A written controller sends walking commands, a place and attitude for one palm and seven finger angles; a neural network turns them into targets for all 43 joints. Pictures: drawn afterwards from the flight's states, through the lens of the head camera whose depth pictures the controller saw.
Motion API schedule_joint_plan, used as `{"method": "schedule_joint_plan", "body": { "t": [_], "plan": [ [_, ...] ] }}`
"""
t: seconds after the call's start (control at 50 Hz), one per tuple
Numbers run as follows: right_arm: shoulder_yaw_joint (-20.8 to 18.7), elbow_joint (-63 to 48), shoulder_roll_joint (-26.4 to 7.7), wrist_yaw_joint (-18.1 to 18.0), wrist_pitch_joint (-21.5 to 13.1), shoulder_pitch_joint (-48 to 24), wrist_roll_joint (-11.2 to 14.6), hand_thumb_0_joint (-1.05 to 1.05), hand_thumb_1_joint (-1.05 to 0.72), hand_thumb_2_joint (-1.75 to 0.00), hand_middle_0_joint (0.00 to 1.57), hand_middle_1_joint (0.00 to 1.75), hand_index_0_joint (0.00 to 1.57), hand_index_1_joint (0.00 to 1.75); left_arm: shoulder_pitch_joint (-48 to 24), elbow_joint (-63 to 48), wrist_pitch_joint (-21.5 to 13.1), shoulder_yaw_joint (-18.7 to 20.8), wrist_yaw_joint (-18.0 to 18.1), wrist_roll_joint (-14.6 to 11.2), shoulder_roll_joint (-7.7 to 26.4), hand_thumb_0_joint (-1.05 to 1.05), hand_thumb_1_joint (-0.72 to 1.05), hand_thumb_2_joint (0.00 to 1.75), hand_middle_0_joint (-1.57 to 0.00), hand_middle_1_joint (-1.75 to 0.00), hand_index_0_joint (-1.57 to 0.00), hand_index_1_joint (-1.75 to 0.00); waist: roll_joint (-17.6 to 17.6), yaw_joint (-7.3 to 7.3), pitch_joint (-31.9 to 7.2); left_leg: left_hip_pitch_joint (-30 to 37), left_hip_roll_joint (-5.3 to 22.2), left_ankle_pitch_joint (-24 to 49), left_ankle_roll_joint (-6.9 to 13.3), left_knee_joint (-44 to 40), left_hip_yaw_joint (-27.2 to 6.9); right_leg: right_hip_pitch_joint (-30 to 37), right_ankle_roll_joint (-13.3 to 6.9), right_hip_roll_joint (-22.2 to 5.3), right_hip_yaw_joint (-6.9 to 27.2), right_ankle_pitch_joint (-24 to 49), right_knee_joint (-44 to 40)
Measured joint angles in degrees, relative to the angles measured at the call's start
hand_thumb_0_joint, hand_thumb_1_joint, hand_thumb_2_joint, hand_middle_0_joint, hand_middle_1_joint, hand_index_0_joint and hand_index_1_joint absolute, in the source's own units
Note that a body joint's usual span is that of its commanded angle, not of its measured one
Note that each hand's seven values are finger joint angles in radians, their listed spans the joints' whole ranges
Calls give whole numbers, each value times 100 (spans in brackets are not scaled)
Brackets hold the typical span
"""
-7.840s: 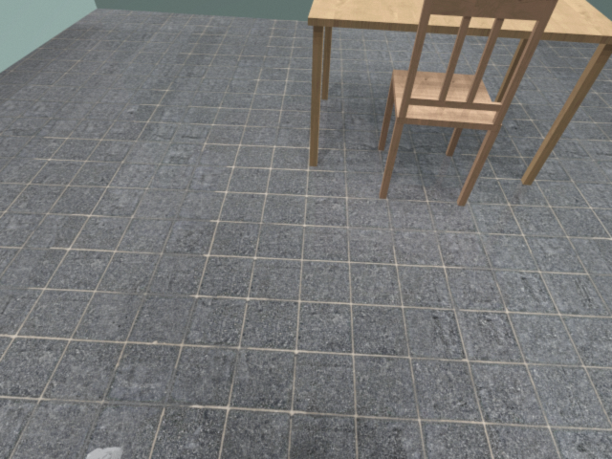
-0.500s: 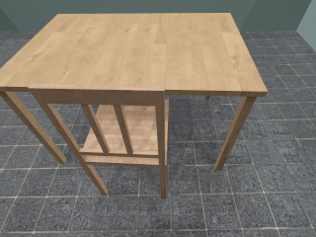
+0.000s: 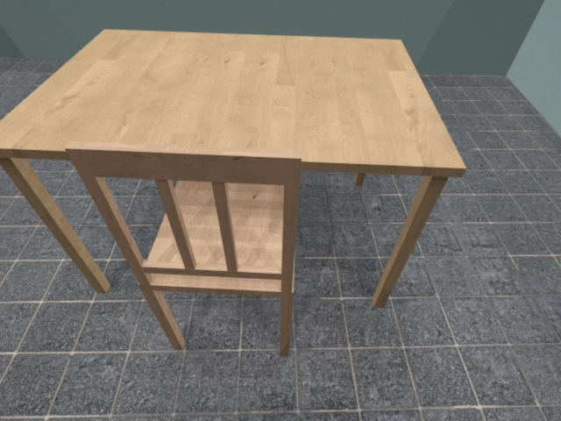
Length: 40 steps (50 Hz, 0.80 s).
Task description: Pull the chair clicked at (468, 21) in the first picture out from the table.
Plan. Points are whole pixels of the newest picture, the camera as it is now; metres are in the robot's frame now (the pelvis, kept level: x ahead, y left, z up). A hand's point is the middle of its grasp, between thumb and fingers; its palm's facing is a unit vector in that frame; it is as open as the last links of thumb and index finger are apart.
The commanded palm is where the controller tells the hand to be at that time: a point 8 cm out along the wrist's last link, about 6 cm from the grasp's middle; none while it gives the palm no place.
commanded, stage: look again from close up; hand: left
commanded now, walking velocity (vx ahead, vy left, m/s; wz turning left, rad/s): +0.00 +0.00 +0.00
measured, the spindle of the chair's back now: (178, 227) +0.51 +0.24 -0.09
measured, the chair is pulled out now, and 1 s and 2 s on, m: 0.00 0.00 0.00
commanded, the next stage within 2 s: none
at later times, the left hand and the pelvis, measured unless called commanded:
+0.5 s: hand out of the picture -0.03 +0.19 -0.18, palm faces +0.03 -0.99 -0.16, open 7.4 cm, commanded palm none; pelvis +0.00 +0.03 +0.00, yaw +0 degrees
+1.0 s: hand out of the picture -0.01 +0.19 -0.18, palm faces +0.02 -0.99 -0.15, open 7.4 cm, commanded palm none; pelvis +0.00 +0.03 +0.01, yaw +0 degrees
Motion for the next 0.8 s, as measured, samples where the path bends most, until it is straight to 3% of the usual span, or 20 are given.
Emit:
{"method": "schedule_joint_plan", "body": {
  "t": [0.3,0.8],
  "plan": [
    [43,108,30,35,-57,30,33,0,-91,-90,20,30,20,30,237,19,-2,6,-37,17,122,1,91,90,-20,-30,-20,-30,-174,117,-72,-43,-219,233,202,-301,60,-59,185,-210,45,217,-245],
    [50,370,59,9,-81,-108,70,0,-92,-90,20,30,20,30,269,171,-49,-25,-19,19,-43,0,91,90,-20,-30,-20,-30,-222,134,-34,70,-270,219,264,-421,128,51,271,-259,110,250,-405]
  ]
}}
